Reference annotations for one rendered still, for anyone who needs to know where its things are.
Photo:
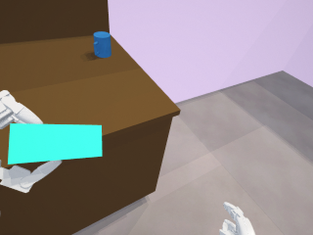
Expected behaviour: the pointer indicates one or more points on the table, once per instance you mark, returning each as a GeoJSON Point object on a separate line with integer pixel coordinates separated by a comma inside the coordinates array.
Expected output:
{"type": "Point", "coordinates": [48, 64]}

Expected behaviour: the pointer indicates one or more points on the robot left hand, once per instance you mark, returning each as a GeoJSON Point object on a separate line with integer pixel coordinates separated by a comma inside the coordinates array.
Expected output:
{"type": "Point", "coordinates": [17, 177]}

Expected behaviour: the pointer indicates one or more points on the sponge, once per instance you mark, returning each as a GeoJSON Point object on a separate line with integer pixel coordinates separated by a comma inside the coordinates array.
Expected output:
{"type": "Point", "coordinates": [40, 142]}

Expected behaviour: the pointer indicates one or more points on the robot right hand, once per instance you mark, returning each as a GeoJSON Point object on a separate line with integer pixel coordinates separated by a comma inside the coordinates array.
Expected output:
{"type": "Point", "coordinates": [242, 226]}

